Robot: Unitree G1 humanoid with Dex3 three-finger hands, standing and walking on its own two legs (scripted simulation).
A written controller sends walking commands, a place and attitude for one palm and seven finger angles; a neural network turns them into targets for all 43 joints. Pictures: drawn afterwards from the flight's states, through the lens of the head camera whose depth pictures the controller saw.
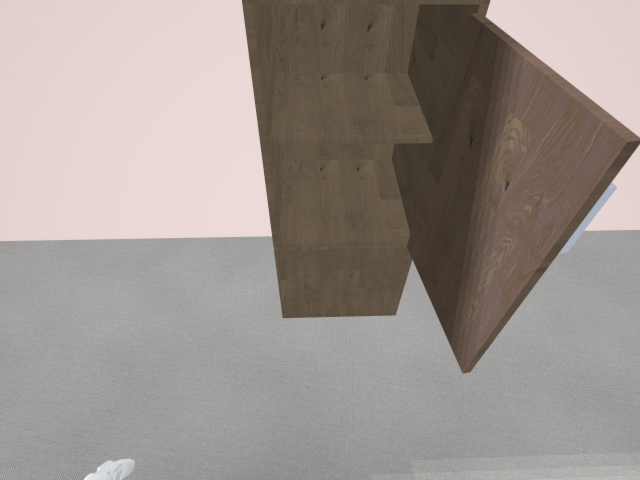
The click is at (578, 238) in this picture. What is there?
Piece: cupboard door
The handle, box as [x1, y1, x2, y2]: [559, 182, 616, 253]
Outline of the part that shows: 611,182 559,253 566,252 616,188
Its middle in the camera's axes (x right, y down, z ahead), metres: +0.35 -0.03 +0.56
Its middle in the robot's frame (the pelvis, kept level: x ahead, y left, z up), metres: +0.46 -0.33 +0.08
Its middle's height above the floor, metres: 0.85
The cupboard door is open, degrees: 99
